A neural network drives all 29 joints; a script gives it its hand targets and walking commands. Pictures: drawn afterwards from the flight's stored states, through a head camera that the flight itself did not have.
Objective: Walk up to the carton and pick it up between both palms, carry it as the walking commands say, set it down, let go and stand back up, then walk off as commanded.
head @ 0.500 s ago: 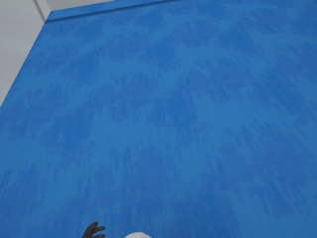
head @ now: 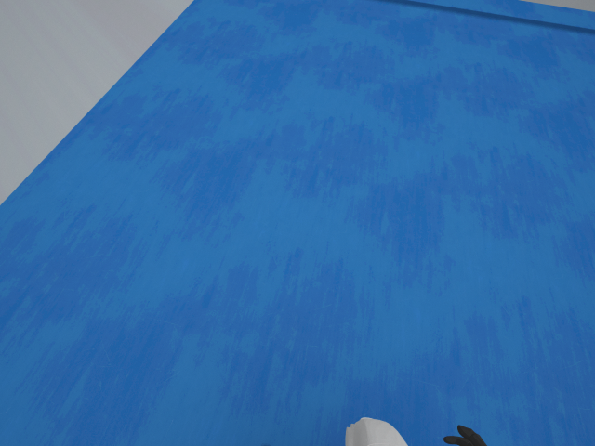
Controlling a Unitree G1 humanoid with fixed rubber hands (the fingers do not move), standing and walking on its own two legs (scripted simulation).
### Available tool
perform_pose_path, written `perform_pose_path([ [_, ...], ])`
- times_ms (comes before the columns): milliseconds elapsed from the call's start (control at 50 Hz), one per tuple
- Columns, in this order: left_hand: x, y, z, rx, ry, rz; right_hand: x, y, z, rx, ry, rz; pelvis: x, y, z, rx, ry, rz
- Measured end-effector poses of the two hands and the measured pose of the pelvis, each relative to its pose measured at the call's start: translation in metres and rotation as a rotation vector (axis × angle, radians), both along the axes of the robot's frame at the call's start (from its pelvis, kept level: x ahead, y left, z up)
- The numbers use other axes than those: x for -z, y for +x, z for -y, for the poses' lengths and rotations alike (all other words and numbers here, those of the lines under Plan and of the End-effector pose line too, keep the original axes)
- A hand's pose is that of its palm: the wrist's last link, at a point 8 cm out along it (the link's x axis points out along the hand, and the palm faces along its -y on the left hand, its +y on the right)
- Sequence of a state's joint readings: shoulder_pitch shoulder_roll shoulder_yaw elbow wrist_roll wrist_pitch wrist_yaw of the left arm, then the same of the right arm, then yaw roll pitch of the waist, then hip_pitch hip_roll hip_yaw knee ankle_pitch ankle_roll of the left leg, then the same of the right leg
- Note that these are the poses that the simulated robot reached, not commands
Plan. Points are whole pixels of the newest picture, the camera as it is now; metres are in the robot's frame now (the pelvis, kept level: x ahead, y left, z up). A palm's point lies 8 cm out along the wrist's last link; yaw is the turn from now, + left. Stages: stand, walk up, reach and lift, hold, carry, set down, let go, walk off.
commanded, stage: walk off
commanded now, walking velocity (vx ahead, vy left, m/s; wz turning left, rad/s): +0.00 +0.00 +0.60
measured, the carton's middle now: out of the picture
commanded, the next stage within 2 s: stand in 1.32 s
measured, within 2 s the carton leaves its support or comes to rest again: neither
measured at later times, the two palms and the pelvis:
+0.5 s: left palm out of the picture +0.04 +0.22 -0.09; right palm out of the picture +0.07 -0.28 -0.15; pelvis -0.02 -0.03 +0.01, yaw +18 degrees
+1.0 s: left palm out of the picture -0.15 +0.28 -0.14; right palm (381, 420) +0.17 -0.11 -0.11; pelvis -0.05 +0.03 +0.00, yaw +35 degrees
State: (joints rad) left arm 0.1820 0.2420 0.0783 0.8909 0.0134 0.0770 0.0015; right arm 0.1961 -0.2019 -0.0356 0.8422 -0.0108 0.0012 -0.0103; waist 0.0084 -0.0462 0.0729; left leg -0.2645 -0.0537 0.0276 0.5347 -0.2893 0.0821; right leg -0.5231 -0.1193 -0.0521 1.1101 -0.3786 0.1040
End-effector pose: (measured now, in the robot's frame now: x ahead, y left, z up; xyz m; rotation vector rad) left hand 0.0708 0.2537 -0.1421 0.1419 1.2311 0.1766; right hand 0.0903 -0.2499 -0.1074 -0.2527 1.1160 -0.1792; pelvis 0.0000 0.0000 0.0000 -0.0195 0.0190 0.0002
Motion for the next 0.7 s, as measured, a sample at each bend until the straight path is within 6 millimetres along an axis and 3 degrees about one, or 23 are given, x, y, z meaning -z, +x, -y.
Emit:
perform_pose_path([
  [140, -0.016, 0.025, 0.003, -0.009, 0.032, 0.089, 0.021, -0.031, -0.011, -0.015, 0.064, -0.087, 0.001, -0.004, -0.001, -0.062, 0.017, 0.000],
  [260, -0.029, 0.042, 0.016, -0.009, 0.068, 0.167, 0.042, -0.060, 0.006, -0.012, 0.090, -0.186, 0.007, -0.010, 0.010, -0.123, 0.038, -0.008],
  [320, -0.036, 0.039, 0.026, -0.029, 0.089, 0.200, 0.053, -0.064, 0.018, -0.020, 0.102, -0.219, 0.009, -0.013, 0.017, -0.159, 0.025, -0.005],
  [420, -0.048, 0.003, 0.034, -0.123, 0.096, 0.201, 0.048, -0.047, 0.025, -0.113, 0.095, -0.244, 0.000, -0.015, 0.026, -0.257, 0.040, 0.013],
  [540, -0.044, -0.053, 0.033, -0.256, 0.089, 0.152, 0.034, -0.001, 0.024, -0.227, 0.072, -0.200, -0.006, -0.019, 0.026, -0.347, 0.050, 0.012],
  [620, -0.032, -0.099, 0.025, -0.351, 0.076, 0.106, 0.026, 0.035, 0.005, -0.317, 0.043, -0.152, -0.003, -0.024, 0.020, -0.403, 0.039, 0.009],
  [700, -0.012, -0.152, 0.013, -0.454, 0.049, 0.044, 0.018, 0.072, -0.034, -0.434, 0.019, -0.082, 0.004, -0.031, 0.007, -0.469, 0.020, 0.008],
])
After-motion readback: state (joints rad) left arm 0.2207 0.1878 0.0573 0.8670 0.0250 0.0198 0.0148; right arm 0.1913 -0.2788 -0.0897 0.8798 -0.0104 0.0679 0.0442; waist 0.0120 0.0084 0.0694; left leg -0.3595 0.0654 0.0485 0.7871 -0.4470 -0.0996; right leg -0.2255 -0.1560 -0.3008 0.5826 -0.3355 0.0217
